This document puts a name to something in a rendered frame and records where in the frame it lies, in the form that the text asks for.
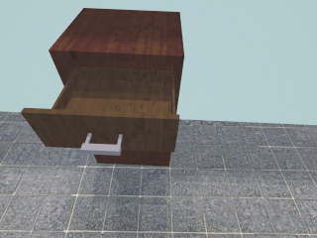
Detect drawer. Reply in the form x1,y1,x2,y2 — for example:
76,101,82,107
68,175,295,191
21,66,180,153

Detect handle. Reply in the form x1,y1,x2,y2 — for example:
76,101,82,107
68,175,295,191
80,133,123,156

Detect cabinet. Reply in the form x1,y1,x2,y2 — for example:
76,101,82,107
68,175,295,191
49,8,184,167

